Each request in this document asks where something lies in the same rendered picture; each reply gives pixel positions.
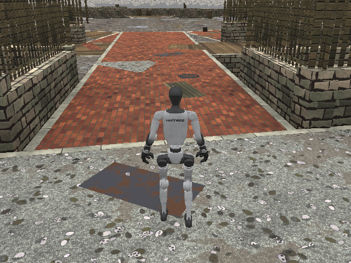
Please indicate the robot left hand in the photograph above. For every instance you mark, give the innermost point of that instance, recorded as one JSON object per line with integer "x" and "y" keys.
{"x": 146, "y": 155}

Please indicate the humanoid robot head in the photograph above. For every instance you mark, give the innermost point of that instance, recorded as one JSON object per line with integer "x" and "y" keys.
{"x": 175, "y": 95}

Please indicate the robot right forearm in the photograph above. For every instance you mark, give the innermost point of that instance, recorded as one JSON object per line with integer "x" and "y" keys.
{"x": 201, "y": 144}

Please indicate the left robot upper arm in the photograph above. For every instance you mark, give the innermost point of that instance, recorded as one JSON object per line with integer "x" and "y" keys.
{"x": 155, "y": 124}

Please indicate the right robot upper arm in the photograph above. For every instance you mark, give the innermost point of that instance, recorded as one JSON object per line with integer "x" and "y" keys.
{"x": 195, "y": 125}

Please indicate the robot right foot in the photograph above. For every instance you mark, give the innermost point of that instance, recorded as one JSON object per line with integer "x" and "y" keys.
{"x": 188, "y": 222}

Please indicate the robot right hand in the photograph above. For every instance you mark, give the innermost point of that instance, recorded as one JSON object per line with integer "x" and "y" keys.
{"x": 201, "y": 155}

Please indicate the robot left forearm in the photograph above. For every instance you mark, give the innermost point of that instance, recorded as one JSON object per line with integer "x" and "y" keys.
{"x": 148, "y": 145}

